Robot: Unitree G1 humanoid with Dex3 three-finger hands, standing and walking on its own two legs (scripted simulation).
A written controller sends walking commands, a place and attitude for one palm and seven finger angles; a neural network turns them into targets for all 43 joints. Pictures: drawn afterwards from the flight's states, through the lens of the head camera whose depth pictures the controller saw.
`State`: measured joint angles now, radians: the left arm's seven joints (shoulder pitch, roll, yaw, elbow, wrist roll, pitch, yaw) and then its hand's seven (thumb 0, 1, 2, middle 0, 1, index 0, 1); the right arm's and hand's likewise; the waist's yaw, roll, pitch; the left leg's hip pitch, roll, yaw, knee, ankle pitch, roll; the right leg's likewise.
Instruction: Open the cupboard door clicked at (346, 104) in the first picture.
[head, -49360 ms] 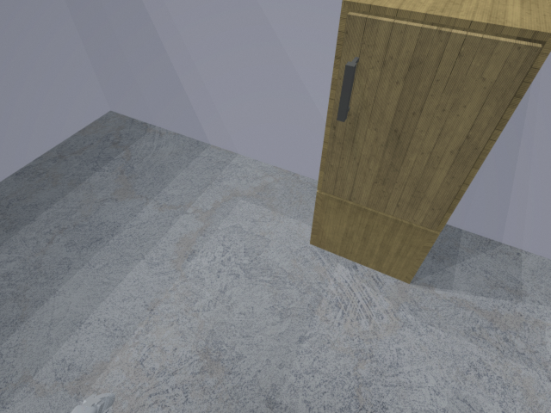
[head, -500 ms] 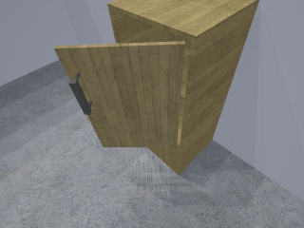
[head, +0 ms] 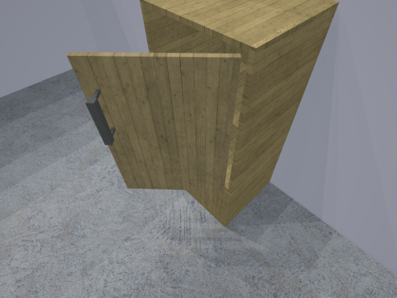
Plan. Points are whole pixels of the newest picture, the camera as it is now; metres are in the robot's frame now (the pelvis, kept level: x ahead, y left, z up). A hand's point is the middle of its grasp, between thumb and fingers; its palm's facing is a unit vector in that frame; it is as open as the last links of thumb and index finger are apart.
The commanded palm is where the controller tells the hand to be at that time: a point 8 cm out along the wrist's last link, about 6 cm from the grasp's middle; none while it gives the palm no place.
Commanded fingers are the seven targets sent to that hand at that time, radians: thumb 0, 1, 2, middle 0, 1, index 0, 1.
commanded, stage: look again from close up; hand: left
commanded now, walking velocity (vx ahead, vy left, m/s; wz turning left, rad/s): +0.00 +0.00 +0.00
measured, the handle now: (103, 118) +0.55 +0.30 +0.02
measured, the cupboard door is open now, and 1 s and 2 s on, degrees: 44 44 44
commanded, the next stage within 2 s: shuffle to correct the standing spot in 0.38 s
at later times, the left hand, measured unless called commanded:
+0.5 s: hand out of the picture +0.02 +0.19 -0.17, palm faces +0.01 -0.98 -0.22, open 7.4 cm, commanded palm none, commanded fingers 0.00 0.90 0.90 -0.20 -0.30 -0.20 -0.30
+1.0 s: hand out of the picture +0.02 +0.25 -0.18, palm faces +0.03 -0.97 -0.23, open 7.4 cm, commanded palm none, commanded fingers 0.00 0.90 0.90 -0.20 -0.30 -0.20 -0.30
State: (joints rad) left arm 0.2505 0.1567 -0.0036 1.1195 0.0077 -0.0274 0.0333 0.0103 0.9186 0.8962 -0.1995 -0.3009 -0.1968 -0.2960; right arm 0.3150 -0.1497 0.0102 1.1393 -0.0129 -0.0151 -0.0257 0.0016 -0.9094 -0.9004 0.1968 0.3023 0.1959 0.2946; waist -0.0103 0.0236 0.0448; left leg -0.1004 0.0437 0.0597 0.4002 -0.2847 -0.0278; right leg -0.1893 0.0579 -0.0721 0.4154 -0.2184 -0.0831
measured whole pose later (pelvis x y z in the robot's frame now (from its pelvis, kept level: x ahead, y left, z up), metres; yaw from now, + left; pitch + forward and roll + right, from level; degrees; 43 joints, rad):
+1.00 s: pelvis +0.00 +0.06 -0.01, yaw -1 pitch +0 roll +1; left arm 0.23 0.18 0.04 1.06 0.03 0.03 0.04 0.01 0.91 0.90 -0.20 -0.30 -0.20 -0.30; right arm 0.32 -0.14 -0.01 1.06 -0.02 -0.01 -0.03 0.00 -0.91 -0.90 0.20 0.30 0.20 0.29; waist 0.01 -0.03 0.06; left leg -0.14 -0.06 0.11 0.46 -0.32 0.08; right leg -0.31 -0.04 -0.02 0.68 -0.42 -0.03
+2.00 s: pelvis -0.01 +0.00 +0.00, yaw +0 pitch -1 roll +0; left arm 0.29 0.14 0.00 1.13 0.01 -0.02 0.03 0.01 0.91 0.90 -0.20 -0.30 -0.20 -0.30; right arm 0.29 -0.12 0.00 1.16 -0.01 -0.01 -0.03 0.00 -0.91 -0.90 0.20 0.30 0.20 0.29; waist 0.01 0.00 0.05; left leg -0.10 0.04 0.06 0.39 -0.27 -0.02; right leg -0.17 0.06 -0.08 0.39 -0.21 -0.09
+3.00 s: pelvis -0.02 +0.05 -0.02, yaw +2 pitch +3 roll +0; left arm 0.35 0.18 0.08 0.19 -0.16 -0.18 0.05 0.03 0.86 0.86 -0.20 -0.36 -0.20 -0.35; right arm 0.27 -0.27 -0.02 0.80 0.02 -0.27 -0.06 0.01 -0.91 -0.90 0.20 0.30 0.20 0.29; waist -0.03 0.03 -0.07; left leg -0.32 -0.05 0.04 0.62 -0.36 0.06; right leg -0.38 -0.03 -0.08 0.63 -0.31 -0.02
